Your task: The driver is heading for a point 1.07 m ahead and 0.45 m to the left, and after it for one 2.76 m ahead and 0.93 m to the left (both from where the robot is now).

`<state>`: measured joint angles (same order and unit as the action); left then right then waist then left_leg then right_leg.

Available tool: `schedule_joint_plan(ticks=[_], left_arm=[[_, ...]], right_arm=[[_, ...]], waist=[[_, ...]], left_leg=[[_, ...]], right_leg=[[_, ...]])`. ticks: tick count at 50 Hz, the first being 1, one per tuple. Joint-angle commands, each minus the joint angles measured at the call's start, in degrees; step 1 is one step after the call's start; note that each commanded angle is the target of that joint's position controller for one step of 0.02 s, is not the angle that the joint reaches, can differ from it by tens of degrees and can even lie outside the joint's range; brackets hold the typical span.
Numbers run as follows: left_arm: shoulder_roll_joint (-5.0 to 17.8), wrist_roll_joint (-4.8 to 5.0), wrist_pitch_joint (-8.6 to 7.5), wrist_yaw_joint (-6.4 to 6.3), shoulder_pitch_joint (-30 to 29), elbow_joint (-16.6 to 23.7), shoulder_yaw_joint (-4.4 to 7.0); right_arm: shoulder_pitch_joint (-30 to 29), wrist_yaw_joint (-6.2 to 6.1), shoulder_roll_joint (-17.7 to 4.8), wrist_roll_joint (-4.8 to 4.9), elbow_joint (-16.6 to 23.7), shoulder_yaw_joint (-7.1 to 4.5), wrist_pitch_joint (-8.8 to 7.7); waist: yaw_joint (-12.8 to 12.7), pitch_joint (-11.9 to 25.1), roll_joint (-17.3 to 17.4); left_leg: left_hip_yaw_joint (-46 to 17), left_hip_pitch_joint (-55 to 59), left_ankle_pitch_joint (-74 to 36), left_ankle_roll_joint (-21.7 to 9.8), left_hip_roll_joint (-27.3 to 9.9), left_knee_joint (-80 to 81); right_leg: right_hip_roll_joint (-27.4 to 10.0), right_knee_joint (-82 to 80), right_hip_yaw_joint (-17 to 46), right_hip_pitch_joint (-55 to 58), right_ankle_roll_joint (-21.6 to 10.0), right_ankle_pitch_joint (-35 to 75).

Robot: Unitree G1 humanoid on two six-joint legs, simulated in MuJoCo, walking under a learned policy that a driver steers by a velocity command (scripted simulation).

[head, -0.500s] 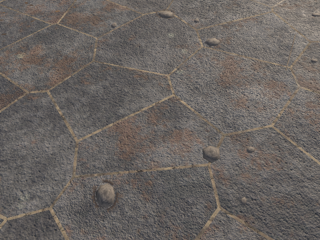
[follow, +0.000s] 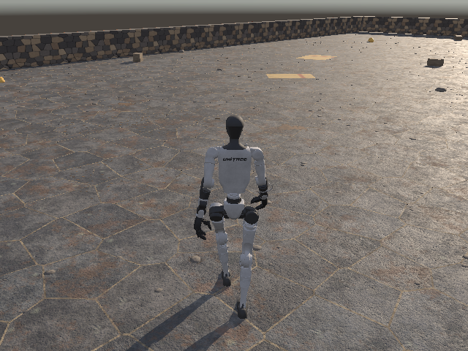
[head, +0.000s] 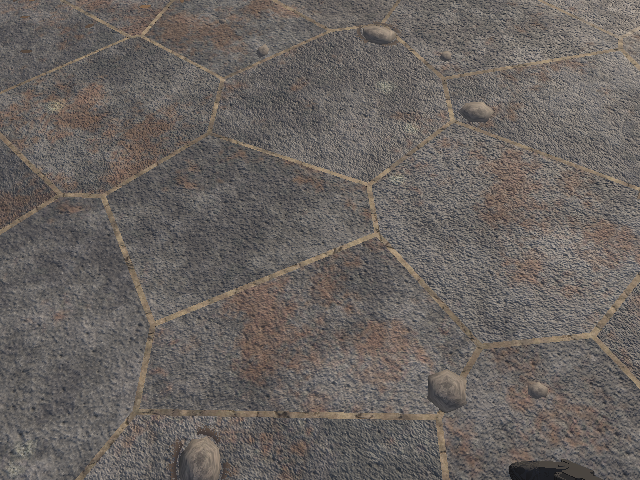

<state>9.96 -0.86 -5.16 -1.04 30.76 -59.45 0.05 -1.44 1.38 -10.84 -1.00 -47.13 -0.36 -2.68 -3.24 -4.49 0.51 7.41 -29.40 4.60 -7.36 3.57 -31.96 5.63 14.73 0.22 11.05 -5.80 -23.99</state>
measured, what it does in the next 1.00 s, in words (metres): walks ahead, turning left: left foot, then right foot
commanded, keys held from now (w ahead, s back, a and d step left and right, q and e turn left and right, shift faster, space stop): w+q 1.00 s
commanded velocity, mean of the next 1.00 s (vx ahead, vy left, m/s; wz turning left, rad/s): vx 0.50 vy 0.00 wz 0.49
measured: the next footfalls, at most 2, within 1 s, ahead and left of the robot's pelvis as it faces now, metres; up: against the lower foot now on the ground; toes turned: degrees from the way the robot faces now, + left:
left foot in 0.02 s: +0.18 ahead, +0.05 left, +0.00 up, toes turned +3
right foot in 0.58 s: +0.51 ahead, -0.07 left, +0.00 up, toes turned +19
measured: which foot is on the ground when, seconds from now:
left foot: up 0.00-0.00, down 0.02-0.58, up 0.60-1.00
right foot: down 0.00-0.04, up 0.06-0.56, down 0.58-1.00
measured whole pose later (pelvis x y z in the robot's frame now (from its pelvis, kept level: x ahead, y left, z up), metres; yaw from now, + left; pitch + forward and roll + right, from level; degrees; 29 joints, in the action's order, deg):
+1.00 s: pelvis +0.51 +0.04 +0.02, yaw +32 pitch +1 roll -2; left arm 13.1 -1.2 -5.3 -0.2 24.9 -52.2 2.3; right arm 2.1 4.6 -14.4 -2.1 -41.9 -2.3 -0.2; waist -3.7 -2.6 2.2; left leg 2.5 -37.2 2.7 -4.1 -3.3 -43.5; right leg 0.6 13.6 -13.3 2.0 -1.0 -16.8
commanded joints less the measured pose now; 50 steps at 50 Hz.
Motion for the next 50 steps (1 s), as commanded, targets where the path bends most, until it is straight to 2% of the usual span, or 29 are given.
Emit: schedule_joint_plan(ticks=[1, 2, 3, 4, 5, 6, 7, 9, 11, 14, 17, 21, 23, 25, 26, 27, 28, 29, 30, 31, 32, 33, 34, 35, 36, 39, 42, 46, 50], left_arm=[[10.6, -0.24, -0.24, -0.48, -4.3, 3.5, 2.10], [6.7, -1.24, -0.40, -0.35, -2.7, 4.5, 1.55], [5.0, 0.04, -0.26, 0.80, 3.0, 4.8, 1.70], [8.7, -1.08, -0.50, 0.76, -3.4, 6.2, 2.03], [9.8, -0.94, -0.99, 1.15, -8.8, 7.8, 2.45], [9.2, -0.92, -1.08, 1.18, -10.5, 8.5, 2.48], [8.5, -1.34, -0.41, 1.23, -11.0, 9.0, 2.43], [6.5, -1.74, 1.12, 1.48, -10.8, 9.7, 2.02], [6.3, -1.75, 1.97, 1.59, -14.1, 11.4, 1.91], [7.0, -1.49, 2.53, 1.67, -24.0, 15.1, 1.97], [7.2, -1.27, 2.75, 2.00, -29.9, 17.3, 1.87], [7.4, -0.99, 2.60, 2.27, -37.2, 20.5, 1.42], [7.5, -0.67, 2.11, 2.39, -39.7, 22.0, 1.15], [8.3, -0.32, 1.44, 2.34, -38.3, 22.6, 1.24], [9.1, -0.15, 1.09, 2.11, -34.8, 21.8, 1.53], [10.5, -0.02, 0.70, 1.61, -28.8, 20.1, 2.16], [12.7, -0.32, -0.07, 0.86, -20.5, 18.0, 3.05], [17.1, -1.82, -0.52, -0.30, -10.7, 17.2, 4.18], [21.1, -2.97, 0.29, -0.51, -10.1, 17.6, 5.11], [17.4, -1.90, 1.04, -0.09, -12.5, 17.5, 5.11], [11.7, -1.34, 1.07, 0.18, -16.4, 18.3, 3.90], [9.1, -1.22, 0.83, 0.51, -18.5, 18.1, 3.26], [8.5, -1.28, 0.55, 0.50, -18.4, 17.5, 3.02], [8.3, -1.05, 0.16, 0.44, -17.4, 16.6, 2.92], [8.3, -0.70, -0.40, 0.61, -16.4, 15.7, 2.96], [8.7, 0.08, -1.63, 1.03, -13.6, 14.1, 3.29], [8.7, -0.14, -1.53, 1.09, -11.4, 12.9, 3.32], [9.9, -0.26, -1.29, 1.01, -9.3, 11.6, 3.55], [11.9, -0.33, -0.49, 0.32, -5.6, 9.8, 4.04]], right_arm=[[26.8, -1.68, -10.6, -0.72, -6.2, -3.96, -0.63], [30.9, -1.62, -14.2, -1.07, -6.8, -4.77, -0.56], [27.8, -1.05, -14.1, -0.20, -7.0, -4.96, 0.12], [20.5, -0.43, -11.1, 1.06, -5.5, -4.59, -0.01], [16.8, -0.20, -8.4, 1.10, -4.6, -4.01, -0.22], [16.1, -0.15, -6.6, 0.56, -5.2, -3.54, -0.65], [16.5, -0.49, -6.6, 0.50, -5.5, -3.39, -1.19], [18.2, -0.83, -7.3, 0.70, -6.5, -3.32, -2.16], [20.4, -1.03, -9.0, 0.85, -6.9, -3.67, -2.41], [24.7, -1.04, -9.3, 0.98, -7.4, -3.67, -2.07], [29.1, -1.15, -9.4, 0.92, -7.6, -3.75, -1.69], [33.0, -1.73, -9.8, 0.31, -7.5, -3.86, -1.24], [33.7, -2.01, -10.3, -0.18, -7.1, -4.07, -1.06], [31.9, -2.50, -11.3, -0.29, -6.2, -4.45, -1.01], [29.5, -2.59, -12.0, -0.23, -5.5, -4.68, -1.03], [27.7, -2.35, -12.7, -0.09, -4.9, -4.88, -1.28], [26.2, -1.72, -12.7, 0.44, -4.5, -4.92, -1.79], [25.8, -1.24, -9.7, 1.39, -2.3, -4.20, -2.38], [32.2, -1.51, -4.3, 3.21, -0.9, -3.21, -2.04], [32.6, -2.09, -10.2, 1.18, -1.8, -4.07, -1.18], [28.3, -1.74, -10.6, 0.25, -2.0, -4.36, -0.71], [25.1, -1.14, -9.4, 0.02, -1.4, -4.21, -0.53], [23.7, -0.60, -8.7, -0.44, -1.1, -4.27, -0.08], [23.6, 0.01, -8.3, -1.00, -0.7, -4.28, 0.64], [23.3, 0.43, -7.7, -1.11, -0.4, -4.16, 1.28], [18.8, 1.40, -6.6, -1.15, 2.0, -3.84, 2.23], [12.5, 2.15, -6.4, -1.15, 4.7, -3.44, 2.34], [4.3, 3.05, -5.2, -0.86, 7.7, -2.26, 1.82], [-1.9, 3.49, -5.7, -1.22, 10.5, -1.86, 1.76]], waist=[[15.0, 12.4, -3.5], [13.1, 15.8, 5.6], [7.9, 16.9, 13.6], [6.7, 7.9, 3.7], [5.9, 2.8, 0.5], [3.5, 0.2, -3.3], [2.0, 0.1, -4.1], [0.4, 0.9, -2.4], [0.8, 0.6, -0.8], [3.8, -1.2, 0.7], [6.6, 0.4, 2.1], [9.3, 0.7, 3.5], [9.8, 0.7, 4.2], [8.2, 1.1, 5.2], [6.0, 2.0, 5.6], [3.5, 4.7, 5.3], [-0.7, 9.3, 2.6], [-4.0, 18.0, -2.8], [-0.4, 23.6, -15.5], [1.3, 20.1, -11.5], [2.0, 11.7, -4.9], [2.4, 7.0, -2.2], [3.0, 5.4, -3.8], [3.7, 4.5, -5.8], [4.1, 4.5, -6.2], [4.4, 4.2, -6.0], [3.8, 2.6, -5.5], [2.2, 0.7, -5.2], [0.5, -0.9, -5.0]], left_leg=[[-7.2, 32.9, 4.5, -5.3, -3.6, 4.0], [-25.5, 39.7, 4.7, -8.7, -16.9, 3.6], [-52.9, 47.4, 13.5, -18.5, -24.1, 14.1], [-46.8, 39.3, 21.8, -16.1, -21.8, 18.7], [-40.6, 30.7, 18.7, -14.5, -20.0, 20.9], [-36.4, 24.6, 11.0, -12.7, -17.8, 22.0], [-32.7, 20.5, 5.2, -11.5, -15.7, 22.0], [-27.7, 16.7, -1.7, -10.3, -13.1, 22.4], [-24.9, 14.5, -3.2, -9.8, -11.3, 23.3], [-24.3, 15.6, -4.8, -7.3, -9.7, 24.2], [-24.5, 21.5, -9.8, -4.6, -9.0, 21.7], [-26.5, 29.1, -15.1, -5.0, -9.4, 17.8], [-27.7, 31.7, -18.5, -5.3, -10.1, 15.1], [-29.0, 31.2, -20.9, -4.3, -10.7, 12.7], [-28.8, 28.8, -23.5, -3.0, -10.3, 10.5], [-28.6, 26.6, -28.1, -1.8, -9.0, 5.7], [-26.1, 22.9, -27.3, -0.4, -5.9, -4.2], [-22.6, 14.9, -12.0, 0.7, -2.9, -18.8], [-15.1, -2.5, 27.3, 2.3, 5.2, -33.3], [-14.3, -7.7, 25.1, 1.8, 0.3, -39.6], [-13.9, -8.0, 19.0, 2.0, -2.2, -39.9], [-13.2, -6.9, 15.4, 2.6, -3.9, -37.9], [-12.7, -5.6, 14.0, 3.0, -5.2, -36.3], [-12.2, -4.5, 13.5, 3.5, -5.9, -35.4], [-11.6, -4.1, 12.9, 3.7, -5.9, -35.5], [-10.9, -8.2, 9.2, 4.0, -6.8, -34.9], [-9.9, -12.2, 3.4, 4.6, -7.4, -30.7], [-6.3, -9.1, -4.6, 4.2, -7.1, -16.5], [-2.4, -7.0, -0.6, 2.1, -6.4, -7.5]], right_leg=[[-13.7, 35.4, -0.8, -15.7, 0.5, 60.4], [-6.2, 54.7, -4.6, -26.1, 0.2, 15.5], [0.5, 68.5, 0.6, -46.0, 1.7, -5.6], [-4.7, 65.9, 3.8, -51.0, 0.3, 1.6], [-6.4, 62.7, 3.3, -49.5, 0.5, 6.2], [-8.0, 59.0, 3.5, -46.6, 1.1, 7.6], [-9.1, 56.0, 3.8, -43.6, 2.2, 7.7], [-9.9, 51.0, 2.8, -40.4, 4.1, 7.4], [-10.4, 46.1, 1.3, -41.4, 5.6, 10.0], [-10.7, 37.0, 0.0, -46.0, 7.5, 18.3], [-9.6, 31.3, 0.1, -48.5, 8.0, 24.0], [-7.6, 25.7, 0.1, -51.2, 8.1, 22.7], [-6.4, 22.4, 0.1, -50.5, 7.6, 20.4], [-5.6, 17.7, 0.9, -44.6, 6.6, 18.7], [-4.6, 15.0, 0.8, -37.9, 5.8, 16.8], [-3.1, 12.7, 0.3, -28.7, 4.7, 15.5], [-4.9, 9.6, 1.7, -16.7, 2.9, 17.6], [-17.4, 9.0, 13.2, -2.5, 0.1, 7.1], [-32.0, 4.7, 36.9, 9.4, -5.8, 4.9], [-31.4, 2.7, 42.8, 3.6, -7.4, -1.5], [-28.2, 1.2, 33.4, -4.7, -6.0, -1.1], [-25.0, -0.5, 24.7, -11.1, -4.6, 5.5], [-22.6, -1.7, 18.9, -14.4, -3.3, 11.0], [-21.0, -2.6, 14.6, -16.7, -2.5, 15.7], [-20.3, -3.0, 11.7, -17.5, -2.3, 20.3], [-20.6, -4.5, 5.9, -16.7, -2.9, 28.4], [-20.0, -5.7, 0.4, -16.1, -3.0, 31.2], [-18.7, -5.9, -6.0, -16.1, -1.8, 32.6], [-21.0, -4.3, -8.9, -10.1, -1.2, 35.9]])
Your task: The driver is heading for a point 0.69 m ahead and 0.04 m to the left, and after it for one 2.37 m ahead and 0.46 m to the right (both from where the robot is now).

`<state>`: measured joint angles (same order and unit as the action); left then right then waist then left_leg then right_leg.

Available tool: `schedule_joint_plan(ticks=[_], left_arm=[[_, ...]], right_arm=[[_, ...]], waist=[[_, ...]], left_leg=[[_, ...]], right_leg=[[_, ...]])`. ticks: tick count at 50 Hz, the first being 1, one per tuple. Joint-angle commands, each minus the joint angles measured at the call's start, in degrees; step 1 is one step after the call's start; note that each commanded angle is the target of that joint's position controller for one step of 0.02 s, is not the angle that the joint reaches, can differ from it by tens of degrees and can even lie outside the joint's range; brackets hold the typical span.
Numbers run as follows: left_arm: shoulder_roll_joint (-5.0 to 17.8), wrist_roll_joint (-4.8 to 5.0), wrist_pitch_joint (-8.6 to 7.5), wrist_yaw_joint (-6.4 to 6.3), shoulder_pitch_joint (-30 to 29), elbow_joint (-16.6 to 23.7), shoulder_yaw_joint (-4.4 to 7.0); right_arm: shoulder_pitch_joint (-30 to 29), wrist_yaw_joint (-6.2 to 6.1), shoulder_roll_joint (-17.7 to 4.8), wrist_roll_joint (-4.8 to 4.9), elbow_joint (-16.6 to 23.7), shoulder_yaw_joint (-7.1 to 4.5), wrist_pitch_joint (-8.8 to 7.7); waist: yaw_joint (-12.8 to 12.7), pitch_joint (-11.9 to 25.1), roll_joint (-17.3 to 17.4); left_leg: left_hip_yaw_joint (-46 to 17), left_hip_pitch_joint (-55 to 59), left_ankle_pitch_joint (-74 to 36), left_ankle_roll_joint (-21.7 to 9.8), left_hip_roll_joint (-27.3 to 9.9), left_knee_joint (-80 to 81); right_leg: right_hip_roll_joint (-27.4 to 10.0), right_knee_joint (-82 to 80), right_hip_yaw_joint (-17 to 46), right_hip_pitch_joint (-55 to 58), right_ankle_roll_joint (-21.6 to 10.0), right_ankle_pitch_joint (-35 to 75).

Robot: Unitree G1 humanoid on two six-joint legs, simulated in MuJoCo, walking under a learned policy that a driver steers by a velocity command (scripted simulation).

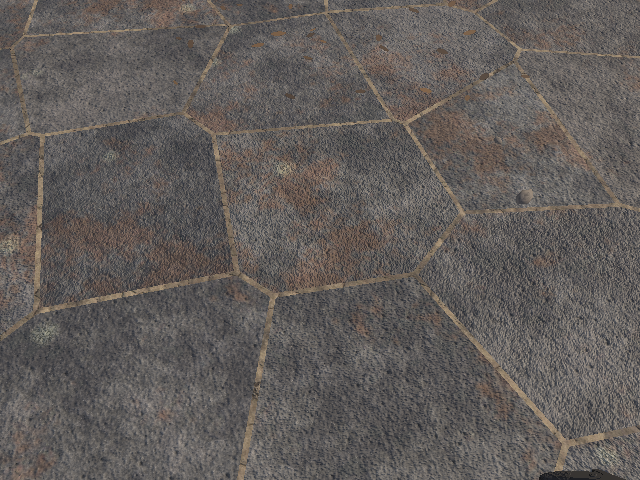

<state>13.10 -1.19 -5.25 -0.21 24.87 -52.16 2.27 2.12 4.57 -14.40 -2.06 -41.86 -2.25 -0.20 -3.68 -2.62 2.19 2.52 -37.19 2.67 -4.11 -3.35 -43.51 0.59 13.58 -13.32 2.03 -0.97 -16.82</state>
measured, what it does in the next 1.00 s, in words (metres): walks ahead: left foot, then right foot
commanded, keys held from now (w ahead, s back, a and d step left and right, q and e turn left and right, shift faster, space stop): w+q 0.30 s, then w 0.50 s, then e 0.20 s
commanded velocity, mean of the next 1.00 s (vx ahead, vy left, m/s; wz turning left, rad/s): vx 0.47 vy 0.00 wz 0.27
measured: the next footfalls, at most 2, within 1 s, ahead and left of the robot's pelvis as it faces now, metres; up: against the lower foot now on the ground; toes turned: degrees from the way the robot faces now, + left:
left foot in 0.12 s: +0.21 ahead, +0.10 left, +0.00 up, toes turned +9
right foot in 0.68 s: +0.56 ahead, +0.01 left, +0.00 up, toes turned +15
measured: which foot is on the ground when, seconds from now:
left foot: up 0.00-0.10, down 0.12-0.70, up 0.72-1.00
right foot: down 0.00-0.12, up 0.14-0.66, down 0.68-1.00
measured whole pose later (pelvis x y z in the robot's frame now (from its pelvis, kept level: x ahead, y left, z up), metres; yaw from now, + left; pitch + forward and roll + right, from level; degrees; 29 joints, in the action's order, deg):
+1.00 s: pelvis +0.52 +0.08 +0.01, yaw +14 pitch +0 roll +0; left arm 12.6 -0.2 -3.5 0.9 22.5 -52.3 1.7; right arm 8.2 0.6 -14.0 -1.8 -46.2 -1.0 -2.3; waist -2.2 -4.0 1.9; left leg -1.8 -33.0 10.0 0.4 -2.0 -47.3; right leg 4.6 17.9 -0.2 -7.1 -4.7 -10.8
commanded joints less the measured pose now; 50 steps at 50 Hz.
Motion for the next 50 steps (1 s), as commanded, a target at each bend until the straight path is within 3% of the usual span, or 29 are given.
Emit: schedule_joint_plan(ticks=[1, 3, 4, 5, 6, 7, 8, 9, 10, 11, 12, 14, 17, 22, 28, 31, 32, 33, 34, 35, 36, 37, 38, 39, 40, 42, 44, 46, 50], left_arm=[[9.1, -0.06, 0.04, -0.71, 1.0, 2.0, 1.89], [10.7, -0.15, 0.93, -1.11, 1.6, 1.3, 2.18], [11.6, -0.19, 1.48, -1.24, 1.8, 1.1, 2.36], [12.1, 0.06, 2.01, -1.29, 1.5, 1.3, 2.41], [11.7, -0.07, 2.16, -1.19, 0.8, 2.6, 2.22], [4.9, 0.33, 1.76, 0.07, 2.4, 6.9, 0.71], [9.4, 0.01, 1.23, 0.29, -4.0, 9.5, 1.83], [9.4, 0.28, 0.69, 0.51, -9.6, 11.2, 1.74], [8.3, 0.58, 0.08, 0.46, -9.2, 10.8, 1.16], [8.0, 0.13, 0.35, 0.36, -8.2, 9.9, 1.22], [7.8, -0.94, 1.41, 0.39, -6.6, 9.7, 1.18], [7.1, -1.87, 3.36, 0.83, -5.3, 9.4, 1.20], [5.8, -1.61, 4.26, 1.35, -9.5, 10.8, 0.95], [5.6, -1.24, 4.00, 1.72, -19.4, 13.3, 0.68], [5.5, -0.63, 3.12, 2.34, -29.0, 16.6, 0.06], [6.3, -0.42, 2.47, 2.11, -25.2, 16.1, 0.34], [7.2, -0.33, 2.28, 1.60, -20.8, 14.6, 0.81], [8.2, -0.25, 1.89, 0.89, -13.1, 12.0, 1.43], [10.2, -1.00, 1.31, 0.03, -4.1, 9.8, 2.20], [15.9, -2.46, 1.08, -0.65, 3.2, 9.4, 3.49], [15.9, -1.08, 1.81, 0.18, 2.3, 8.0, 3.83], [11.9, 0.32, 2.20, 0.69, -3.6, 8.9, 3.03], [8.4, 0.55, 2.03, 0.99, -7.7, 9.4, 2.21], [6.6, 0.17, 1.77, 1.03, -9.5, 9.0, 1.65], [5.8, 0.20, 1.36, 0.91, -9.3, 8.1, 1.28], [5.8, 0.64, 0.32, 1.09, -7.5, 6.2, 0.99], [6.8, 0.99, -0.39, 1.29, -5.6, 4.6, 1.06], [7.6, 0.97, -0.03, 1.14, -5.2, 3.8, 1.14], [8.9, 1.17, 1.56, 0.74, -3.3, 3.1, 1.56]], right_arm=[[-6.0, 0.20, -2.4, -0.32, 5.6, -0.03, -0.70], [-4.2, -0.32, -3.1, -0.65, 5.4, -0.41, -0.66], [-0.2, -0.62, -3.9, -0.75, 4.4, -0.88, -0.82], [7.2, -1.11, -5.1, -1.01, 2.2, -1.70, -1.30], [17.7, -2.05, -8.5, -1.58, -1.1, -3.26, -1.63], [18.7, -3.06, -14.8, -1.11, -0.6, -4.82, -1.45], [21.4, -3.60, -15.9, 0.58, 0.8, -5.18, -0.72], [19.9, -4.22, -14.6, 0.94, -0.7, -4.95, -0.44], [17.3, -4.50, -11.7, 1.49, -1.1, -4.28, -0.76], [14.4, -4.57, -9.8, 1.51, -0.9, -3.76, -1.22], [12.5, -4.63, -8.5, 1.84, -0.6, -3.28, -1.65], [12.4, -4.24, -7.6, 2.13, -0.5, -2.89, -2.78], [15.7, -4.02, -8.7, 1.93, -1.8, -3.13, -3.43], [22.8, -4.14, -7.7, 2.08, -4.7, -2.56, -3.98], [27.9, -5.10, -8.2, 1.13, -7.2, -2.02, -4.15], [25.8, -5.67, -9.3, 0.80, -7.7, -2.01, -4.23], [24.9, -5.69, -9.9, 0.76, -7.8, -2.06, -4.35], [24.2, -5.47, -10.3, 0.72, -8.1, -2.06, -4.37], [23.6, -5.26, -9.6, 1.05, -7.8, -1.75, -4.64], [26.6, -4.94, -5.0, 2.69, -5.7, -0.64, -4.95], [29.9, -5.03, -6.2, 2.55, -6.6, -1.17, -4.78], [26.4, -5.14, -8.0, 0.86, -6.7, -1.49, -4.37], [22.1, -4.63, -7.2, 0.49, -6.1, -1.15, -4.37], [20.2, -4.23, -5.9, 0.52, -5.6, -0.91, -4.17], [19.6, -3.85, -5.5, -0.04, -5.2, -0.83, -3.60], [20.6, -3.51, -4.1, -0.69, -5.8, -0.43, -2.71], [19.5, -3.57, -2.9, -0.58, -5.4, -0.05, -2.61], [15.8, -3.77, -2.1, -0.23, -4.3, 0.41, -2.52], [8.6, -4.44, -2.3, 0.76, -2.4, 0.96, -1.90]], waist=[[0.9, -2.8, -6.7], [2.1, -0.6, -7.7], [3.8, 2.0, -8.1], [7.0, 6.4, -7.2], [11.5, 12.5, -3.4], [8.4, 18.4, 10.3], [11.2, 21.3, 6.4], [10.6, 12.7, 1.9], [7.9, 7.1, -0.5], [5.1, 4.2, -2.7], [2.8, 3.7, -2.2], [1.4, 4.5, -1.8], [2.3, 2.5, -1.1], [6.2, 0.3, 0.5], [9.3, -2.0, 1.1], [6.3, -1.8, 2.0], [4.4, 0.3, 2.4], [0.8, 4.4, 1.3], [-3.3, 9.8, -0.5], [-3.7, 18.3, -10.0], [-1.0, 20.2, -16.9], [1.3, 10.4, -8.5], [1.9, 4.7, -3.7], [3.2, 1.6, -2.9], [4.3, 0.5, -4.7], [5.4, 0.6, -5.9], [6.2, 1.8, -5.4], [6.0, 2.2, -6.2], [3.6, 4.1, -8.2]], left_leg=[[3.4, 1.8, 3.9, -2.0, 1.3, 5.6], [5.8, 7.6, 10.1, -4.1, 4.7, 8.0], [6.4, 12.5, 12.5, -5.4, 7.0, 9.2], [6.2, 22.1, 12.0, -7.1, 9.2, 12.5], [-0.8, 37.5, 13.7, -9.7, 5.8, 15.1], [-28.7, 56.1, 18.8, -16.1, -12.5, 17.4], [-46.9, 57.9, 14.5, -19.7, -17.4, 25.8], [-35.9, 53.4, 7.0, -18.0, -15.1, 26.3], [-29.4, 44.8, -0.8, -16.1, -13.0, 26.9], [-24.7, 38.1, -6.3, -13.8, -9.6, 27.8], [-21.7, 33.5, -9.6, -13.0, -7.2, 28.7], [-19.4, 29.8, -13.0, -13.0, -5.0, 29.7], [-17.6, 27.7, -9.7, -12.0, -3.4, 32.5], [-16.7, 33.8, -12.3, -8.5, -3.2, 33.3], [-16.9, 42.0, -18.6, -8.0, -5.5, 30.6], [-15.8, 41.9, -29.0, -6.2, -6.4, 27.1], [-15.0, 41.2, -37.5, -5.4, -5.8, 22.7], [-13.3, 40.4, -42.1, -4.5, -4.0, 13.8], [-11.6, 32.8, -33.5, -3.6, -1.9, 1.7], [-7.8, 17.8, -9.4, -1.3, 4.8, -18.2], [-7.5, 7.3, 25.9, -0.8, 11.8, -30.1], [-10.0, 3.3, 22.1, -1.2, 7.5, -32.7], [-9.3, 3.2, 18.4, -1.1, 5.1, -30.3], [-8.2, 4.2, 16.5, -1.1, 2.9, -26.7], [-7.6, 5.8, 15.7, -0.6, 1.5, -23.7], [-5.0, 8.9, 15.0, 1.1, 1.4, -21.3], [-3.4, 8.7, 13.4, 3.0, 1.6, -17.5], [-2.0, 8.7, 10.2, 4.5, 2.1, -10.9], [-1.2, 12.1, 3.4, 5.2, 4.2, 0.1]], right_leg=[[-16.3, -1.4, 3.7, 0.7, -5.8, 32.3], [-16.6, 6.2, 1.2, 3.1, -5.1, 49.0], [-16.6, 13.3, 0.2, 3.6, -5.0, 55.9], [-16.1, 24.2, -0.9, 0.8, -4.4, 55.8], [-14.8, 39.6, -1.3, -9.8, -2.6, 42.8], [-6.8, 59.4, -0.9, -34.8, 0.7, -5.7], [-0.7, 68.7, 10.6, -44.1, 1.8, -14.6], [-4.3, 67.2, 14.1, -49.0, 1.1, -7.8], [-6.3, 61.6, 13.9, -46.2, 0.9, -3.3], [-7.7, 57.0, 14.2, -42.0, 1.1, -2.3], [-8.2, 54.6, 14.6, -38.0, 1.7, -2.6], [-7.8, 51.8, 14.1, -34.6, 2.7, -2.6], [-7.6, 45.7, 13.0, -37.1, 3.6, 3.9], [-7.0, 33.5, 12.9, -41.9, 2.9, 15.3], [-4.0, 23.6, 11.3, -42.3, 0.2, 15.4], [-1.4, 18.6, 10.7, -33.1, -2.5, 10.4], [0.7, 17.6, 9.9, -26.3, -3.5, 8.0], [2.5, 14.7, 9.0, -16.9, -4.8, 8.3], [-2.3, 13.5, 13.6, -3.1, -6.9, 8.7], [-17.8, 12.0, 35.4, 12.5, -11.8, 1.0], [-25.0, 4.1, 55.7, 14.2, -16.7, 3.9], [-22.8, 2.8, 50.0, 5.7, -16.1, -0.2], [-20.4, 1.4, 41.8, -1.7, -15.1, 0.6], [-17.4, -0.7, 35.9, -6.7, -13.2, 3.5], [-15.1, -1.9, 31.8, -9.8, -11.9, 7.7], [-13.2, -1.6, 27.0, -12.1, -12.2, 29.7], [-11.9, 0.1, 22.6, -11.5, -13.0, 48.2], [-9.7, 1.4, 19.4, -11.7, -12.2, 55.1], [-7.4, 5.2, 18.9, -11.3, -9.5, 53.3]])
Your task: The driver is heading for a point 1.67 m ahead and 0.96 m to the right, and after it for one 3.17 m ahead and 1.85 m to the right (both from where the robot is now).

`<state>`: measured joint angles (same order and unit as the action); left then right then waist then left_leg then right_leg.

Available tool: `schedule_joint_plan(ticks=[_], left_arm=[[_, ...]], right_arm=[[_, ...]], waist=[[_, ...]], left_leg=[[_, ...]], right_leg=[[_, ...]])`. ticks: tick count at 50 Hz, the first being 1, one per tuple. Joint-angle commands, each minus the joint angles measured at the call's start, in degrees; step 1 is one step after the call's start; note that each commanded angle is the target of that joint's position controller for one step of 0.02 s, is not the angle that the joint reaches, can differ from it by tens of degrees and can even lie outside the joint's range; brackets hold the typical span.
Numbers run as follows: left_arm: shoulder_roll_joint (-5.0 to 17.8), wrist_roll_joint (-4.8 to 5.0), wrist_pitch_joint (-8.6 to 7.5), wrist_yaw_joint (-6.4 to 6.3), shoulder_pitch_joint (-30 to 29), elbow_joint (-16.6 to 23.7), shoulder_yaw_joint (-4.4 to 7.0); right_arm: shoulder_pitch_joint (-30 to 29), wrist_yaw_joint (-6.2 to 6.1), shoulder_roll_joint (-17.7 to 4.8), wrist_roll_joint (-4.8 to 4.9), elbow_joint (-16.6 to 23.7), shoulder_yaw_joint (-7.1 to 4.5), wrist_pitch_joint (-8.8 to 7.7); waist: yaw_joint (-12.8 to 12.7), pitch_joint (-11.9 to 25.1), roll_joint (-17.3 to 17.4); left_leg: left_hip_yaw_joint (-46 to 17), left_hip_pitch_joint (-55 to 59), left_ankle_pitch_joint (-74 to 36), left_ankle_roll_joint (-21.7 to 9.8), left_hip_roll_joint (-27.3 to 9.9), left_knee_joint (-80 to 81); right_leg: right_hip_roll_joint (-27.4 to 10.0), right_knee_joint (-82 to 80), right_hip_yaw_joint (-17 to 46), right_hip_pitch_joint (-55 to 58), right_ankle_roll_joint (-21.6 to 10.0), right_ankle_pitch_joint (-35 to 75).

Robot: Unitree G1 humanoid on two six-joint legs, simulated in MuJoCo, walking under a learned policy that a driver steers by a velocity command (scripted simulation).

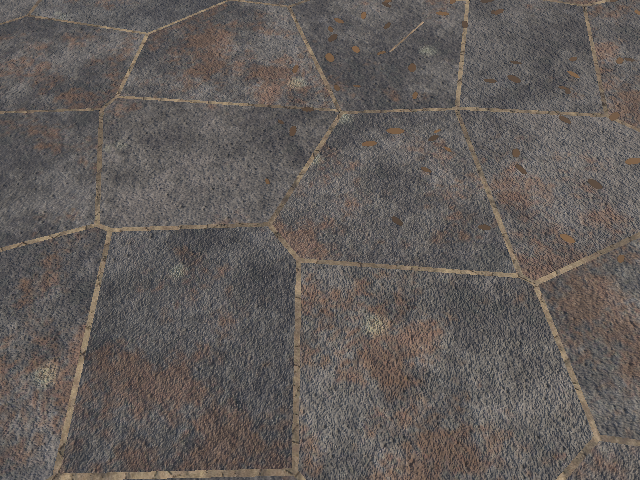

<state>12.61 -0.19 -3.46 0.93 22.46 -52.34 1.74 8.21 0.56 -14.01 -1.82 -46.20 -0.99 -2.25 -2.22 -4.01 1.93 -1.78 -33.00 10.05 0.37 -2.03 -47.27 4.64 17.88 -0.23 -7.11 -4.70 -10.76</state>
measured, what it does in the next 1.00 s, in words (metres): steps on the spot, turning right: left foot, then right foot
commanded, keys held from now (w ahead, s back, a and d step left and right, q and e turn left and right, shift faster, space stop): e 1.00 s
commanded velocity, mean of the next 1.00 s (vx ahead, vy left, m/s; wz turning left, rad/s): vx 0.05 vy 0.00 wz -0.53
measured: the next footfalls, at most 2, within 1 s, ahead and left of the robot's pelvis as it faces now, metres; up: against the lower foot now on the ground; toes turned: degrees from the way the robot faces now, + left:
left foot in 0.16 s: +0.19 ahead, +0.10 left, +0.00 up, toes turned -7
right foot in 0.60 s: +0.05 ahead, -0.08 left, +0.00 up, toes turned -23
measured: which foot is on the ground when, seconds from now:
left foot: up 0.00-0.14, down 0.16-0.58, up 0.60-1.00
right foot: down 0.00-0.16, up 0.18-0.58, down 0.60-1.00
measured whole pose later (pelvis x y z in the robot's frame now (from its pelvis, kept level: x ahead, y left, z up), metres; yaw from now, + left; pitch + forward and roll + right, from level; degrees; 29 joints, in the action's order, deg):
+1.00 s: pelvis +0.04 +0.01 -0.01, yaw -35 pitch +1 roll +1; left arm 17.2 -1.0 2.9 0.4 14.5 -40.7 4.2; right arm 9.1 -1.3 -15.9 -0.5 -41.8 -2.7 2.7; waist -1.8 -3.0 -0.4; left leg -3.0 -22.1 23.5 1.3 2.1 -44.0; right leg 7.0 26.5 10.2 -15.7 -3.8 -11.1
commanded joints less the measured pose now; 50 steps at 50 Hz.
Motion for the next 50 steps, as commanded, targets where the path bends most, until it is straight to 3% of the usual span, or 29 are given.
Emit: schedule_joint_plan(ticks=[1, 4, 6, 7, 8, 9, 10, 11, 12, 14, 15, 17, 20, 26, 28, 29, 30, 31, 32, 33, 34, 36, 38, 44, 50], left_arm=[[9.6, 0.10, 0.18, -0.53, -0.2, 3.2, 2.23], [10.1, -0.30, 1.40, -1.09, 0.1, 3.5, 2.70], [10.6, -0.15, 1.97, -1.50, -2.4, 4.5, 3.19], [10.2, 0.38, 1.90, -1.48, -3.3, 5.2, 3.27], [6.7, 1.04, 1.52, -1.46, -2.0, 7.5, 2.40], [4.0, 1.32, 2.42, -2.08, 6.6, 7.0, 2.21], [8.5, -0.29, 3.64, -2.48, 6.3, 5.4, 3.11], [9.4, -1.10, 4.45, -2.19, 2.1, 5.5, 3.64], [8.7, -1.25, 5.07, -1.74, -0.5, 6.1, 3.74], [7.9, -1.43, 6.56, -0.86, -1.6, 6.6, 3.74], [7.6, -1.20, 7.07, -0.65, -1.3, 6.7, 3.72], [7.2, -0.79, 7.68, -0.40, -2.3, 7.5, 3.62], [6.8, -1.00, 8.45, 0.31, -5.9, 9.4, 3.13], [7.2, -0.39, 8.20, 1.39, -9.5, 12.7, 2.50], [7.0, -0.34, 7.51, 1.46, -6.6, 12.4, 2.47], [8.1, -0.55, 6.95, 1.20, -4.7, 11.7, 2.75], [12.3, -1.22, 6.26, 0.48, -4.5, 12.2, 3.58], [20.9, -1.30, 6.19, 0.13, -4.9, 13.9, 5.64], [18.4, -1.73, 6.23, -0.71, -2.8, 12.8, 5.61], [15.2, -1.19, 6.17, -1.20, -6.4, 13.1, 4.57], [13.5, -1.00, 6.26, -1.28, -10.5, 14.0, 4.11], [11.4, -0.42, 5.81, -1.26, -12.6, 15.2, 3.60], [11.6, 0.08, 5.40, -0.93, -10.0, 14.8, 3.73], [13.2, -0.54, 5.56, -1.23, -5.0, 14.1, 4.57], [14.5, -0.97, 5.97, -0.51, -7.5, 14.8, 5.20]], right_arm=[[1.3, -0.74, -3.1, 0.69, 2.3, -0.31, 0.25], [0.2, -1.62, -4.3, 0.92, 2.8, -0.47, -0.02], [4.0, -2.15, -5.3, 0.89, 1.7, -0.86, -0.89], [6.9, -2.62, -6.6, 0.31, 1.1, -1.25, -1.74], [10.8, -3.31, -11.2, -0.55, 1.6, -2.20, -2.35], [10.0, -3.00, -13.8, 0.82, 2.4, -2.92, -1.04], [9.9, -2.83, -10.7, 1.97, 2.8, -2.76, 0.00], [6.8, -2.99, -6.7, 1.76, 3.7, -1.69, 0.28], [2.9, -3.25, -4.9, 1.28, 4.5, -1.10, 0.70], [1.0, -3.76, -5.2, 0.60, 4.8, -1.12, 0.99], [1.3, -3.72, -5.4, 0.46, 4.7, -1.24, 0.98], [2.0, -3.60, -5.8, 0.34, 4.5, -1.54, 0.87], [2.5, -3.36, -6.8, 0.15, 4.4, -2.06, 1.23], [3.1, -2.13, -10.3, -0.28, 4.1, -3.64, 2.33], [2.5, -2.04, -11.3, 0.38, 4.0, -4.16, 2.89], [4.3, -1.88, -10.7, 0.32, 3.3, -4.32, 3.27], [6.5, -1.34, -7.2, 0.11, 3.6, -3.77, 3.81], [2.1, -2.38, -5.4, 0.38, 7.6, -3.07, 4.50], [-1.5, -2.54, -7.0, 0.01, 8.0, -3.25, 5.07], [0.3, -2.11, -6.5, 0.98, 7.3, -3.30, 5.14], [2.2, -1.80, -6.9, 1.32, 6.0, -3.48, 4.65], [4.8, -1.30, -8.2, -0.15, 4.4, -4.04, 4.13], [4.4, -1.04, -7.4, 0.24, 4.8, -3.92, 4.22], [0.2, -1.67, -6.6, 0.81, 7.4, -3.19, 4.67], [0.9, -2.25, -6.8, 1.77, 8.9, -2.62, 3.82]], waist=[[1.6, 5.8, -8.1], [1.1, 5.4, -8.5], [3.3, 4.8, -7.8], [4.6, 5.7, -5.2], [4.5, 12.1, 4.2], [1.4, 17.1, 13.5], [2.4, 17.5, 7.6], [2.0, 11.7, 2.4], [0.9, 8.3, 2.1], [0.2, 6.1, 5.8], [0.0, 6.7, 5.7], [0.1, 7.5, 5.1], [1.2, 7.0, 6.0], [2.7, 7.6, 7.2], [0.6, 7.9, 5.5], [0.1, 7.0, 1.4], [0.7, 4.5, -12.3], [-0.4, -0.4, -20.5], [-1.7, -0.7, -13.1], [1.3, -0.3, -10.9], [3.4, -0.1, -9.5], [3.7, 4.1, -9.6], [2.9, 6.5, -7.0], [-0.3, 5.7, -9.1], [0.5, 6.8, -9.5]], left_leg=[[2.9, 8.4, -4.4, 0.7, 3.3, 5.4], [1.1, 10.4, -2.2, -0.1, 3.9, 10.6], [-0.1, 16.2, -4.2, -1.3, 3.8, 19.5], [-2.0, 22.9, -11.7, -2.4, 1.0, 24.8], [-12.6, 33.3, -31.5, -5.7, -13.0, 23.8], [-23.8, 38.7, -51.1, -14.7, -25.2, 22.0], [-24.8, 35.6, -41.8, -17.9, -24.6, 24.0], [-19.2, 30.3, -31.0, -16.3, -20.3, 26.5], [-14.2, 25.7, -23.7, -14.1, -16.7, 28.9], [-7.0, 21.0, -21.5, -12.6, -12.7, 30.9], [-4.9, 20.2, -21.8, -12.7, -12.1, 30.9], [-2.9, 20.8, -19.4, -13.3, -12.5, 31.1], [-1.4, 20.9, -9.4, -13.4, -13.6, 32.4], [1.2, 19.5, -2.1, -12.0, -15.8, 30.0], [3.9, 17.0, -2.0, -8.9, -15.2, 25.5], [6.5, 13.5, 1.1, -5.3, -13.7, 20.5], [12.3, 5.1, 13.0, -0.3, -7.6, 6.6], [9.2, -5.5, 25.7, 2.4, 2.3, -1.5], [2.1, -3.1, 23.1, 2.0, 0.3, -10.3], [0.3, -2.1, 17.8, 1.5, 0.0, -11.9], [-0.2, -1.4, 13.0, 1.1, 0.0, -11.3], [0.7, -0.5, 9.7, 1.0, 1.2, -14.1], [0.4, -0.6, 9.7, 1.6, 1.6, -14.2], [-0.8, -0.6, 12.4, 2.0, 2.5, -3.4], [-1.2, 10.1, 14.4, 0.2, 5.4, 6.7]], right_leg=[[-11.6, 2.0, 6.8, -1.7, -5.6, 45.6], [-12.7, 5.7, 11.7, -0.6, -5.1, 39.5], [-12.0, 9.9, 15.1, -1.7, -3.4, 31.5], [-9.6, 15.2, 14.8, -4.7, -1.7, 25.2], [-5.4, 27.9, 10.7, -10.2, 0.5, 8.0], [3.5, 40.8, 2.8, -18.2, 1.5, -29.8], [0.7, 48.5, 2.4, -20.9, 1.9, -29.7], [-1.4, 50.5, 3.3, -22.1, 2.6, -24.6], [-2.8, 49.6, 3.4, -21.9, 3.7, -20.6], [-3.4, 50.0, 2.1, -20.2, 5.8, -16.0], [-3.1, 50.0, 1.6, -19.2, 6.3, -14.9], [-3.2, 47.8, 1.1, -19.2, 6.8, -13.8], [-4.7, 40.8, 0.1, -19.0, 6.7, -12.9], [-4.6, 25.5, -3.9, -10.4, 3.9, -14.8], [-3.6, 14.8, -5.2, -3.7, 2.0, -9.7], [-3.8, 7.4, -2.0, 0.1, 1.0, -6.4], [-15.1, -3.9, 15.3, 1.8, -1.4, -8.0], [-27.6, -6.7, 33.6, -4.9, -9.1, 2.7], [-25.7, -5.1, 29.0, -6.9, -11.6, 7.1], [-21.5, -3.8, 23.1, -7.6, -10.3, 6.7], [-17.2, -3.3, 19.0, -7.2, -7.9, 5.6], [-14.1, -0.7, 16.1, -2.5, -7.3, 16.0], [-14.3, 0.7, 16.6, 0.9, -7.8, 20.8], [-14.8, 2.0, 23.0, 4.1, -9.5, 16.0], [-13.1, 4.2, 28.8, -1.1, -8.2, 20.1]])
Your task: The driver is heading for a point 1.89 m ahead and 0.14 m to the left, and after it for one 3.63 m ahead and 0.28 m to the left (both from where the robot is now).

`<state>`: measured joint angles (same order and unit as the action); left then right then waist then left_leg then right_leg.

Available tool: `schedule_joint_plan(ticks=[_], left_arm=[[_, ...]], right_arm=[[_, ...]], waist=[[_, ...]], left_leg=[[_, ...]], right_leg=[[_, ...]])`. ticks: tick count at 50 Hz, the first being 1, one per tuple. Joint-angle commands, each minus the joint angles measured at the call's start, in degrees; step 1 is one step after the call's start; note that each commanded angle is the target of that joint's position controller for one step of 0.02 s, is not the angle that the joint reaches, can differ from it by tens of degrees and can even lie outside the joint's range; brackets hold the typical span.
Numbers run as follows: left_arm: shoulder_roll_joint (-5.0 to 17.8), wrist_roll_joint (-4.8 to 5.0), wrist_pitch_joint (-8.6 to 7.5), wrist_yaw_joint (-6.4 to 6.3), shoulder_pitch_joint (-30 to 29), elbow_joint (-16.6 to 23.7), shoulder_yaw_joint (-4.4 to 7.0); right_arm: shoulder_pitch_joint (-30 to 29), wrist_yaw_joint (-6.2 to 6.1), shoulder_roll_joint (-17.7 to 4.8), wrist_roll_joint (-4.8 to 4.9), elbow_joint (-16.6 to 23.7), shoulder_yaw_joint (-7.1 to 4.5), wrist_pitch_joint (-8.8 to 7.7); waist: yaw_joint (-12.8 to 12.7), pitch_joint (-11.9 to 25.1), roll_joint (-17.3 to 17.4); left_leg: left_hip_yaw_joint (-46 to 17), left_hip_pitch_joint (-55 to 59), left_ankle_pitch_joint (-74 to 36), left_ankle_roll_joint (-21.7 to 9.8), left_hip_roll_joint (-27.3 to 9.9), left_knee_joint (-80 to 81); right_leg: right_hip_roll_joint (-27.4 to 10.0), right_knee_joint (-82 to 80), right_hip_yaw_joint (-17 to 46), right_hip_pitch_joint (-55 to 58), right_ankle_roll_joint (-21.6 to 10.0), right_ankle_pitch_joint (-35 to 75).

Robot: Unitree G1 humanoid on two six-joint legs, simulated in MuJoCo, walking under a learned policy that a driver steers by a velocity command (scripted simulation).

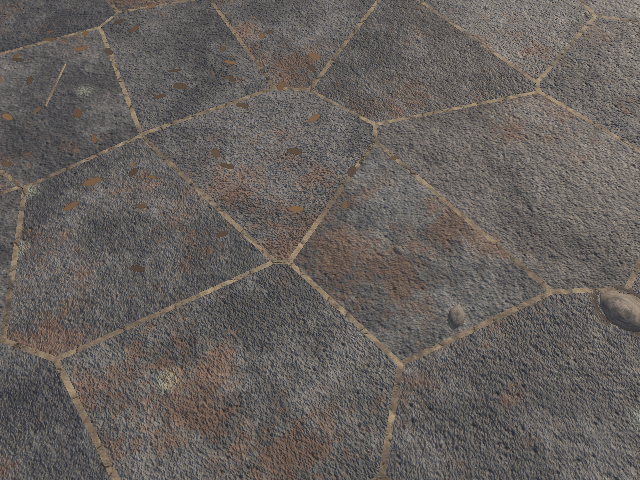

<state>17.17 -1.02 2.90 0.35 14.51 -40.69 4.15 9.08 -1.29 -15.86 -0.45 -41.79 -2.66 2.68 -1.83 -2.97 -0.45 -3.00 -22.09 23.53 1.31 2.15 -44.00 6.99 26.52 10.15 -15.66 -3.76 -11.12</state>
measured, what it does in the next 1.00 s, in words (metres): walks ahead: left foot, then right foot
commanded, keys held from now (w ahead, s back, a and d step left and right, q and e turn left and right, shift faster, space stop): e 0.08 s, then no key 0.28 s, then w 0.64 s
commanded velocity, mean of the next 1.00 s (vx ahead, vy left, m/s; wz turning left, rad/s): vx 0.21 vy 0.00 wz -0.19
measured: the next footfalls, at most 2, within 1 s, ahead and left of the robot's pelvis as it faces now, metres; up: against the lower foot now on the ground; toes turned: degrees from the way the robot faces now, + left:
left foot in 0.08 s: +0.05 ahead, +0.11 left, +0.00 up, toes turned -8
right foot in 0.46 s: -0.02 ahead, -0.09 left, +0.00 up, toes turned -5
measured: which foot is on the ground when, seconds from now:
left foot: up 0.00-0.06, down 0.08-0.46, up 0.48-0.84, down 0.86-1.00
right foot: down 0.00-0.08, up 0.10-0.44, down 0.46-0.88, up 0.90-1.00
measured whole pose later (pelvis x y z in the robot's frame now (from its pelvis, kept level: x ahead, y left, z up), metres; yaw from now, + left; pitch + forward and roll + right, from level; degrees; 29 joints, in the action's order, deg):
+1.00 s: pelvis +0.18 +0.04 +0.00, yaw -9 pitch +0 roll +0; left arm 15.9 -1.5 -3.2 1.2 19.4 -53.8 2.1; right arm 13.2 1.1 -14.5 -1.5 -46.6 -2.4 -3.1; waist -1.7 -2.4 -2.0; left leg 4.4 -14.6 11.9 -3.9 1.7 -26.6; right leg -0.4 61.0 1.5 -18.4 -5.0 -18.9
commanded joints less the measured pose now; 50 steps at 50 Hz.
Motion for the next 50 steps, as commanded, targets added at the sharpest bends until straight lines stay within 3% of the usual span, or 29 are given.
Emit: schedule_joint_plan(ticks=[1, 3, 4, 5, 6, 7, 8, 9, 11, 18, 20, 22, 23, 24, 25, 26, 28, 30, 35, 39, 41, 42, 43, 44, 45, 46, 47, 48, 50], left_arm=[[9.9, -0.04, -0.34, 0.20, -0.5, 3.3, 2.85], [9.3, 0.68, -0.26, 0.21, -3.7, 3.6, 2.73], [7.6, 1.13, -0.46, 0.02, -3.9, 4.0, 2.26], [2.7, 0.94, -0.70, -0.13, 0.4, 4.0, 1.10], [6.3, -0.21, -0.54, -0.75, 0.3, 4.1, 2.04], [8.7, -1.17, -0.37, -0.77, -0.1, 3.4, 2.70], [8.3, -0.84, -0.18, -0.37, 0.6, 2.0, 2.77], [7.5, -0.38, 0.11, 0.01, 1.8, 0.9, 2.61], [6.4, -0.06, 0.50, 0.71, 2.4, 0.1, 2.12], [2.6, 0.71, 1.25, 0.17, -3.2, -0.3, -0.53], [2.6, 0.55, 0.82, -0.16, -1.8, -1.4, -1.00], [2.2, -0.41, -0.45, -0.48, 1.2, -3.5, -1.42], [3.9, -0.93, -1.36, -0.67, 3.4, -4.2, -1.33], [9.9, -1.26, -1.92, -0.99, 7.5, -4.8, 0.02], [12.7, -1.12, -2.29, -0.75, 10.3, -6.4, 1.21], [9.6, -1.19, -2.91, -0.75, 8.2, -6.6, 0.31], [6.3, -0.37, -4.09, -0.83, 3.9, -6.1, -0.59], [5.1, -0.10, -5.45, -0.83, 4.4, -6.9, -0.90], [5.3, -0.01, -6.67, -0.41, 8.8, -9.8, -0.65], [7.0, -0.22, -7.09, -0.44, 10.1, -11.3, -0.26], [7.9, -0.09, -7.07, -0.47, 9.1, -11.7, -0.07], [8.3, 0.02, -7.04, -0.48, 8.2, -11.9, -0.06], [7.2, -0.07, -7.09, -0.38, 8.6, -12.2, -0.41], [4.5, 0.69, -7.26, -0.16, 8.2, -10.4, -1.39], [1.0, 0.79, -7.39, -0.17, 10.6, -9.0, -2.04], [5.2, -0.53, -7.01, -0.27, 7.7, -9.6, -0.89], [5.1, -0.44, -7.15, 0.40, 6.2, -9.4, -0.75], [4.1, -0.29, -7.22, 0.91, 5.1, -9.6, -1.02], [2.6, -1.12, -6.23, 1.43, 6.0, -10.7, -1.35]], right_arm=[[1.1, -0.55, -5.0, 0.56, 4.5, -0.88, -1.32], [5.1, -1.20, -4.7, 0.43, 3.6, -0.74, -1.96], [6.6, -1.79, -6.8, -0.11, 3.4, -1.22, -2.41], [5.5, -2.20, -11.0, -0.87, 4.3, -1.74, -2.46], [2.1, -1.59, -14.3, -1.17, 5.4, -2.46, -2.02], [2.9, -1.04, -11.0, -1.00, 5.2, -1.88, -2.04], [0.1, -0.61, -7.5, -0.42, 5.4, -0.86, -2.23], [-2.2, -0.38, -6.1, -0.55, 5.8, -0.47, -2.28], [-1.8, -0.70, -6.0, -0.59, 5.4, -0.38, -2.60], [3.4, 0.08, -7.2, -0.86, 1.6, -0.72, -2.61], [5.4, 0.76, -8.6, -1.13, 0.3, -1.27, -1.91], [6.3, 1.16, -8.0, -0.71, -0.9, -1.39, -1.15], [5.2, 1.23, -5.9, -0.86, -0.2, -0.94, -1.33], [0.9, 1.55, -2.1, -0.11, 2.8, 0.17, -1.86], [-4.9, 1.28, -5.6, -1.15, 4.7, -0.51, -2.16], [-5.6, 1.43, -7.4, -1.01, 4.8, -1.35, -2.52], [-0.5, 2.64, -7.2, -1.00, 2.1, -1.64, -3.41], [0.6, 3.66, -6.1, -1.76, 0.6, -1.59, -3.90], [-6.1, 4.38, -3.5, -1.40, 2.4, -0.74, -3.84], [-8.3, 4.18, -3.8, -1.17, 3.6, -0.65, -3.97], [-4.6, 3.58, -4.3, -1.10, 2.8, -1.02, -4.24], [0.3, 3.04, -4.7, -1.16, 1.1, -1.42, -4.52], [8.4, 2.21, -6.6, -1.59, -1.8, -2.34, -5.14], [18.2, 1.30, -11.6, -2.66, -3.2, -3.64, -5.82], [23.0, 1.53, -17.0, -2.30, -4.8, -4.57, -5.90], [18.2, 1.85, -12.6, -1.19, -4.8, -3.45, -5.63], [11.9, 2.13, -9.4, -0.82, -3.5, -2.59, -5.69], [8.4, 2.35, -6.8, -0.86, -3.0, -1.87, -6.04], [7.2, 2.27, -4.4, -0.68, -3.7, -0.96, -6.92]], waist=[[0.8, 6.0, -7.2], [3.9, 5.9, -6.4], [4.2, 6.2, -3.3], [1.5, 7.3, 9.1], [1.6, 3.9, 13.4], [1.4, 3.3, 8.3], [-0.1, 2.2, 5.9], [-1.0, 1.8, 6.0], [-0.4, 3.2, 8.8], [3.5, 4.4, 11.2], [3.5, 5.0, 11.7], [1.3, 2.7, 8.5], [0.0, 2.2, 3.6], [-2.4, 2.1, -9.8], [-5.8, -4.7, -12.4], [-3.5, -8.4, -7.8], [-0.2, -6.6, -7.3], [0.2, -3.8, -6.7], [-1.8, -4.1, -6.5], [-1.7, -4.5, -6.5], [0.6, -3.7, -5.9], [3.4, -2.0, -4.5], [6.6, 2.5, -0.8], [10.9, 10.4, 7.1], [9.7, 14.5, 18.8], [7.3, 7.8, 9.3], [4.4, 2.3, 5.6], [3.0, 0.6, 4.0], [1.1, 0.3, 5.5]], left_leg=[[-0.1, 1.9, 0.4, -1.2, 1.7, 6.6], [0.1, 11.1, -6.6, -1.9, 1.8, 19.8], [-3.8, 17.4, -9.1, -2.9, -3.1, 26.6], [-17.6, 22.1, -8.0, -6.4, -18.0, 31.4], [-26.3, 14.4, -16.7, -13.5, -24.7, 31.5], [-23.7, 11.7, -22.3, -16.0, -24.1, 29.9], [-17.8, 10.1, -24.7, -14.9, -20.2, 28.9], [-12.4, 9.9, -27.2, -13.2, -16.3, 28.1], [-7.6, 13.2, -33.8, -12.3, -13.2, 26.5], [-6.5, 16.8, -32.6, -13.1, -13.3, 23.9], [-7.9, 14.6, -18.2, -12.8, -12.8, 25.1], [-8.0, 5.7, 1.2, -10.2, -10.8, 24.5], [-6.3, -2.9, 7.8, -8.1, -8.9, 20.6], [2.4, -13.7, 8.4, -4.9, -1.5, 8.2], [4.7, -18.7, 7.6, -4.4, -0.5, -0.4], [1.6, -19.2, 3.7, -4.6, -3.2, -5.3], [1.6, -17.9, -2.0, -4.0, -4.4, -7.1], [3.3, -16.0, -6.3, -3.2, -4.5, -8.5], [5.4, -14.1, -11.5, -1.3, -5.0, 0.1], [6.4, -7.2, -11.0, -2.8, -4.2, 7.7], [7.6, 1.1, -10.8, -4.4, -2.7, 10.9], [8.4, 8.7, -11.7, -5.1, -1.0, 14.0], [7.6, 19.8, -10.6, -6.3, -0.4, 16.1], [-8.0, 33.6, 2.3, -10.0, -12.8, 21.2], [-34.5, 38.7, 13.1, -14.5, -25.6, 31.4], [-35.4, 31.3, 16.4, -14.3, -24.2, 33.3], [-27.4, 24.6, 12.6, -13.6, -22.4, 33.1], [-21.1, 20.2, 4.7, -12.6, -19.4, 34.2], [-12.4, 16.4, -7.6, -11.4, -15.2, 35.6]], right_leg=[[-14.8, -4.1, 19.3, 6.5, -8.3, 20.7], [-11.8, -2.1, 19.2, 2.1, -4.6, 15.9], [-8.6, 1.0, 17.0, -3.0, -1.4, 6.6], [-1.7, 12.9, 6.7, -9.0, 2.0, -12.5], [4.1, 22.6, -2.5, -14.8, 3.1, -23.1], [0.5, 31.0, -1.0, -12.6, 3.5, -21.8], [0.0, 34.4, -0.6, -11.6, 3.7, -18.4], [0.1, 36.7, -1.2, -10.9, 4.3, -15.5], [0.4, 37.5, -2.3, -11.5, 5.6, -13.5], [-2.5, 13.2, -7.9, -2.2, 5.7, -16.9], [-2.0, 4.7, -11.2, 3.1, 4.2, -14.0], [-1.9, -7.0, -12.0, 13.3, 1.2, -7.5], [-7.1, -8.6, -4.8, 20.3, -1.0, -11.8], [-18.9, -14.7, 13.5, 23.4, -6.0, -28.2], [-27.1, -21.6, 24.9, 15.6, -11.2, -33.5], [-26.5, -22.4, 23.8, 12.9, -12.3, -32.1], [-21.3, -22.6, 15.5, 15.0, -9.4, -23.6], [-18.0, -21.7, 8.6, 16.3, -8.6, -11.9], [-17.5, -20.9, 3.3, 14.8, -8.8, -3.7], [-19.3, -18.3, 2.1, 12.6, -8.0, 3.6], [-19.9, -15.3, 1.5, 10.1, -6.8, 9.4], [-18.7, -9.8, -0.3, 8.3, -5.6, 16.8], [-15.2, 2.0, -3.9, 5.4, -4.3, 23.3], [-10.5, 20.6, -8.4, -5.1, -1.8, 14.5], [-1.6, 36.2, -9.8, -18.0, -0.3, -18.3], [-4.9, 42.2, -3.9, -21.5, -1.9, -16.6], [-8.1, 41.9, -4.6, -21.4, -2.6, -10.5], [-10.1, 39.4, -5.7, -19.6, -2.5, -6.7], [-11.8, 36.7, -7.5, -16.1, -1.2, -3.8]])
